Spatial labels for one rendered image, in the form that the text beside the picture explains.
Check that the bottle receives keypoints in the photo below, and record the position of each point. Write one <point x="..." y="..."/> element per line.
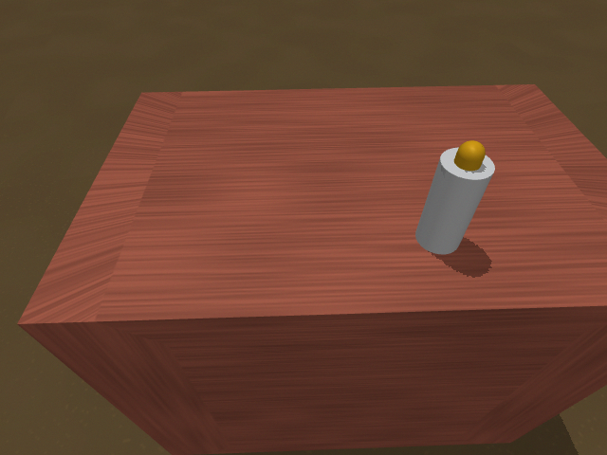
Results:
<point x="458" y="185"/>

